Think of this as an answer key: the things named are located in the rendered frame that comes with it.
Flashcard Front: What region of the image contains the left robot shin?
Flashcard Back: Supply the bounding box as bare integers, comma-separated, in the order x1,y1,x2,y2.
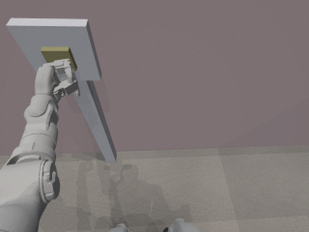
116,223,126,228

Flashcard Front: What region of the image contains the button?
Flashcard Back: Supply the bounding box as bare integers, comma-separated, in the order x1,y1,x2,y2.
41,46,77,72

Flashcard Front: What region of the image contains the right robot shin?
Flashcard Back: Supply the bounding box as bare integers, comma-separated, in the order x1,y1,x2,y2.
173,218,184,225

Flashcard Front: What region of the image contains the panel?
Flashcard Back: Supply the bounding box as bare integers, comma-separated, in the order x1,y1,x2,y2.
6,17,117,162

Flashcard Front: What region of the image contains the robot left forearm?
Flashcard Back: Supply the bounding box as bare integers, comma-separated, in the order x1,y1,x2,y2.
0,95,59,171

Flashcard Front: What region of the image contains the robot shin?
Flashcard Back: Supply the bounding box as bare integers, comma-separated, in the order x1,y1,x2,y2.
116,223,126,228
173,218,184,225

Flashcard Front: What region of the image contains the robot left hand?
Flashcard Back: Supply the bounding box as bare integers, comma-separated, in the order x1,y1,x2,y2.
35,59,80,103

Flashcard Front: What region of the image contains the left robot upper arm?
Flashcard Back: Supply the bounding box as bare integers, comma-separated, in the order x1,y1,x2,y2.
0,159,61,232

